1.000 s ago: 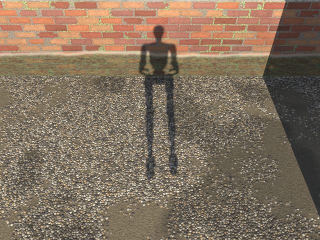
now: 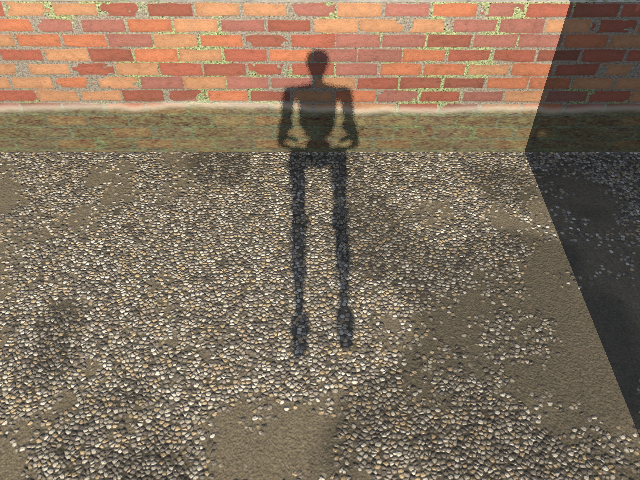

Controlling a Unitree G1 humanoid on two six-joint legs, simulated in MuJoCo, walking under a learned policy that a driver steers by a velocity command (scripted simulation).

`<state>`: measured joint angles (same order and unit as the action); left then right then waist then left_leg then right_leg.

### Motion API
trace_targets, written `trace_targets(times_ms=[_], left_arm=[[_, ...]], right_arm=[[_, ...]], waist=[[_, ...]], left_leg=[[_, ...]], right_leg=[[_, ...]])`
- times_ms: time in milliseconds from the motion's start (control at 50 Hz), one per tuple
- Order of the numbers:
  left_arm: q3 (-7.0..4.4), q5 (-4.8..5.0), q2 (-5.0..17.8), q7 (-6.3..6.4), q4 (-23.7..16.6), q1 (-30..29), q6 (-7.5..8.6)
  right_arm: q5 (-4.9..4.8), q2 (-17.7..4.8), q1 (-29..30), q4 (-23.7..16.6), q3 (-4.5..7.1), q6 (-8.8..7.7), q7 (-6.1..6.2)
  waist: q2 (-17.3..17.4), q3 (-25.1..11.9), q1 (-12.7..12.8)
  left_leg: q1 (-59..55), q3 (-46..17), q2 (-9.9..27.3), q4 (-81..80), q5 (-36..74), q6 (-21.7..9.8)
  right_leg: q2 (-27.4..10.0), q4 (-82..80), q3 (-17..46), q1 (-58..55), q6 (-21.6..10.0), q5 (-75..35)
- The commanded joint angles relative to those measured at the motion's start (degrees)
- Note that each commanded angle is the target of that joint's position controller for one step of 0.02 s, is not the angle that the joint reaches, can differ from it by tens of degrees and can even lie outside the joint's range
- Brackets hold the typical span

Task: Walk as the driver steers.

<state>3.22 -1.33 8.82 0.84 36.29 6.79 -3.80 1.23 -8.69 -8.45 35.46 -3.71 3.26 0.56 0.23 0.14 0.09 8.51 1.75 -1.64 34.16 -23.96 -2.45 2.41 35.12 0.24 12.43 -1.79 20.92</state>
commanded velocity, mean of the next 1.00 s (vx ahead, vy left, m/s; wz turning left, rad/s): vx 0.50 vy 0.00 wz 0.00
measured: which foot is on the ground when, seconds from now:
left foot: down 0.00-1.00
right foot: down 0.00-1.00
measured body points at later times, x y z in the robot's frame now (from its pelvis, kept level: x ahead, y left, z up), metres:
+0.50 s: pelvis +0.00 +0.00 +0.00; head +0.00 +0.00 +0.45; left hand +0.19 +0.20 -0.09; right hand +0.18 -0.20 -0.09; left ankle -0.06 +0.09 -0.73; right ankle -0.02 -0.10 -0.73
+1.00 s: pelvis +0.00 +0.00 +0.00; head -0.01 +0.00 +0.45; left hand +0.19 +0.19 -0.09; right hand +0.18 -0.20 -0.09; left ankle -0.06 +0.09 -0.73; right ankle -0.02 -0.10 -0.73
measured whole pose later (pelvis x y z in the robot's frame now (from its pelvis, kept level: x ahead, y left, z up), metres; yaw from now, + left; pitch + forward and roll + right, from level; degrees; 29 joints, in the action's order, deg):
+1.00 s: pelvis +0.00 +0.00 +0.00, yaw +0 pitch -2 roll +0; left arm 3.4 -1.3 8.8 0.7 36.3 7.0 -3.7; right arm 1.4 -8.6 -8.2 35.4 -3.7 3.3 0.5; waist 0.1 0.2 0.1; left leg 8.4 2.1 -1.3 33.9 -23.8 -2.1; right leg 2.7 35.0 0.2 12.5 -2.1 20.7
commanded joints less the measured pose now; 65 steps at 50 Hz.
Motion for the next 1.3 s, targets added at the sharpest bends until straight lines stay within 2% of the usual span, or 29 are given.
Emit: trace_targets(times_ms=[20,100,140,180,200,220,280,440,460,480,500,520,540,600,780,800,840,860,920,1100,1140,1160,1180,1200,1220,1240,1260,1280,1300], left_arm=[[-0.73,-0.14,3.41,0.01,-5.11,-4.29,1.09],[-0.78,0.0,4.04,-0.01,-5.07,-4.78,1.4],[-1.33,-0.68,5.27,-0.31,-5.46,-5.29,0.55],[-1.85,0.54,6.43,0.13,-3.75,-1.46,0.4],[-0.64,0.34,2.22,0.26,-4.91,-4.64,0.89],[-0.37,0.27,1.55,0.26,-5.38,-5.69,1.0],[-0.58,-0.09,3.01,0.11,-5.22,-4.94,0.86],[-0.71,-0.05,3.7,0.26,-5.37,-4.73,0.89],[-1.23,-0.69,5.24,-0.35,-5.47,-5.21,0.59],[-1.8,-0.69,6.52,-0.51,-4.73,-2.89,0.64],[-1.89,-0.22,6.7,-0.96,-4.51,-2.52,0.85],[-0.51,0.37,1.83,-0.14,-4.69,-3.68,1.28],[-0.28,0.38,1.58,0.09,-5.32,-5.62,1.32],[-0.53,-0.01,3.0,0.09,-5.33,-5.12,0.94],[-0.72,-0.03,3.65,0.2,-5.49,-4.68,0.94],[-1.22,-0.67,5.16,-0.39,-5.57,-5.12,0.67],[-1.92,-0.43,6.44,-0.51,-3.98,-0.93,0.7],[-0.64,0.77,2.16,-0.04,-4.37,-3.13,1.16],[-0.41,0.18,2.37,0.15,-5.31,-5.42,0.93],[-0.63,0.06,4.08,-0.12,-5.07,-4.57,1.55],[-0.69,-0.75,3.64,-0.45,-6.47,-6.6,0.96],[-0.64,-1.05,3.28,-0.55,-5.95,-4.84,1.16],[-0.38,0.01,3.02,-0.17,-4.03,-0.93,1.67],[-0.53,0.36,3.39,-0.04,-4.45,-3.45,1.75],[-0.55,0.36,3.22,0.02,-5.03,-4.5,1.71],[-0.72,-0.46,3.07,-0.4,-6.74,-8.02,1.34],[-0.39,0.06,2.77,-0.1,-4.77,-2.36,1.54],[-0.45,0.24,3.19,-0.03,-4.66,-3.71,1.57],[-1.27,-0.46,4.82,-0.33,-5.64,-5.77,0.97]], right_arm=[[0.07,-3.36,3.88,-5.23,0.74,-1.2,-0.08],[0.23,-4.12,2.78,-4.92,0.83,-1.36,-0.46],[-0.58,-6.71,3.72,-5.06,1.96,-0.37,0.06],[0.81,-4.42,4.29,-5.31,1.65,-0.27,-0.08],[0.28,-1.87,2.09,-4.58,0.52,-0.79,0.19],[0.12,-2.09,3.72,-4.62,0.48,-0.94,0.24],[0.02,-3.05,4.57,-5.16,0.67,-0.93,0.0],[-0.07,-5.03,2.14,-4.05,1.34,-1.26,0.0],[-0.57,-6.71,3.73,-5.02,1.98,-0.32,0.08],[0.47,-6.57,4.59,-5.46,2.25,-0.13,-0.17],[0.46,-4.47,5.7,-6.44,1.64,0.14,-0.17],[0.32,-2.05,2.2,-4.56,0.72,-0.66,0.2],[0.31,-1.99,3.59,-4.8,0.54,-0.82,0.29],[0.05,-3.06,4.74,-5.26,0.74,-0.84,0.04],[-0.09,-4.98,2.21,-4.03,1.35,-1.28,0.0],[-0.58,-6.67,3.74,-4.97,1.99,-0.35,0.1],[0.34,-5.25,3.88,-5.33,2.19,0.12,0.43],[0.24,-1.89,3.14,-4.56,0.73,-0.78,0.56],[0.02,-2.75,4.64,-4.98,0.75,-0.77,0.2],[0.3,-4.12,2.77,-4.86,0.88,-1.23,-0.4],[-0.32,-5.15,4.7,-5.29,1.36,-0.63,0.1],[-0.07,-5.48,4.42,-5.18,1.68,-0.42,0.27],[0.2,-3.07,3.6,-5.21,1.11,-0.95,0.34],[0.21,-2.46,3.66,-5.44,0.78,-0.93,0.21],[0.3,-2.91,3.68,-5.12,0.79,-0.93,0.21],[-0.12,-5.03,4.56,-5.15,1.39,-0.24,0.23],[0.33,-3.82,3.6,-4.88,1.25,-0.71,0.37],[0.23,-3.02,3.7,-5.27,0.95,-0.76,0.2],[-0.31,-6.24,3.52,-4.91,1.95,0.09,0.24]], waist=[[0.0,-2.12,0.04],[-0.32,-3.55,0.06],[0.04,-1.92,1.15],[-0.1,-7.82,-0.65],[-1.11,-7.23,-0.71],[0.15,-4.22,-0.25],[0.27,-1.64,0.0],[0.56,-3.43,0.66],[0.22,-1.84,1.17],[0.51,-5.7,0.6],[-1.23,-6.31,0.1],[-0.48,-9.36,-0.5],[0.21,-5.06,-0.52],[0.45,-1.66,-0.09],[0.41,-3.53,0.68],[0.1,-1.99,1.2],[-0.55,-7.58,0.46],[0.24,-9.52,-0.51],[0.17,-2.12,-0.18],[-0.19,-3.4,0.0],[0.27,-0.5,1.6],[1.1,-3.66,1.93],[1.16,-7.31,0.52],[-0.18,-3.84,-0.43],[-0.15,-3.06,-0.34],[-0.02,-1.15,1.02],[0.62,-6.24,0.39],[-0.73,-3.36,-0.47],[-0.45,-3.19,0.7]], left_leg=[[2.3,-5.02,3.63,-5.72,16.66,-0.27],[1.03,-5.08,3.3,-5.24,16.19,-0.41],[-0.76,-6.25,5.29,-3.85,34.09,-1.3],[-0.48,-1.72,3.81,-0.8,33.66,-0.43],[0.9,-3.75,3.52,-4.31,21.16,0.77],[2.03,-4.16,3.42,-5.38,18.26,0.56],[2.38,-4.74,3.59,-5.69,16.37,0.02],[-1.07,-5.36,3.42,-4.19,19.36,-0.79],[-0.84,-6.11,5.34,-3.83,33.96,-1.24],[-1.42,-2.71,5.62,-0.12,39.4,-0.93],[0.36,-2.14,4.71,0.5,39.84,-0.33],[-0.34,-3.62,3.55,-3.7,21.46,0.9],[1.07,-3.84,3.45,-5.02,19.2,0.75],[2.38,-4.56,3.57,-5.65,15.69,0.14],[-1.17,-5.24,3.5,-4.16,19.25,-0.72],[-0.95,-5.95,5.4,-3.8,33.81,-1.17],[-1.23,-1.99,4.78,1.06,40.99,-0.44],[-1.22,-3.2,3.56,-3.29,22.44,0.77],[2.43,-4.21,3.46,-5.53,15.45,0.34],[0.89,-4.54,3.37,-5.17,15.48,-0.16],[0.08,-6.42,5.11,-2.7,32.07,-0.87],[-1.79,-6.49,5.38,-1.58,35.23,-1.1],[-2.45,-4.19,4.12,-3.31,21.62,-0.52],[0.57,-4.14,3.61,-4.68,18.06,-0.02],[1.6,-4.14,3.6,-5.21,17.08,0.11],[1.57,-5.97,4.49,-2.85,30.3,-0.19],[-1.23,-3.94,3.66,-3.68,19.92,0.03],[0.7,-4.08,3.41,-4.6,17.62,0.26],[0.03,-5.31,4.79,-3.66,31.63,-0.28]], right_leg=[[-2.96,-4.47,4.62,-1.65,-0.95,-14.61],[-3.52,-4.11,4.62,-1.58,-1.36,-15.11],[-4.03,-2.98,2.19,0.79,-1.87,-27.77],[-4.43,-2.38,4.69,-4.94,-2.02,-38.95],[-3.34,-2.63,4.19,-5.42,-1.31,-22.78],[-3.13,-3.64,4.41,-3.57,-1.11,-18.48],[-2.88,-4.67,4.57,-1.08,-0.95,-14.59],[-3.45,-3.95,3.98,0.01,-2.14,-16.56],[-4.02,-3.04,2.27,0.87,-1.96,-27.93],[-4.82,-1.51,1.66,-0.84,-1.41,-37.17],[-4.63,-1.33,2.76,-3.64,-1.56,-44.32],[-3.28,-2.68,4.2,-5.52,-1.2,-23.29],[-3.18,-3.54,4.49,-3.69,-1.24,-19.61],[-2.95,-4.77,4.6,-0.94,-1.01,-14.5],[-3.43,-4.05,4.02,0.01,-2.18,-16.57],[-4.01,-3.12,2.33,0.78,-2.03,-28.02],[-4.84,-0.74,1.86,-3.51,-2.01,-45.36],[-3.21,-2.85,4.5,-4.83,-1.15,-22.82],[-2.95,-4.63,4.64,-1.34,-1.15,-15.17],[-3.54,-4.4,4.94,-1.28,-1.6,-15.39],[-3.52,-1.65,2.3,2.46,-1.98,-25.52],[-3.47,-1.48,1.98,1.79,-1.72,-26.54],[-2.91,-4.08,4.42,-1.57,-0.86,-17.22],[-2.99,-4.34,4.74,-1.56,-1.06,-16.61],[-3.1,-4.21,4.99,-2.18,-1.36,-17.24],[-3.86,-1.23,2.34,0.08,-2.16,-27.77],[-3.11,-3.85,4.67,-2.2,-1.39,-19.02],[-3.16,-4.4,4.87,-1.56,-1.49,-17.8],[-4.42,-2.83,2.4,-1.38,-2.3,-30.42]])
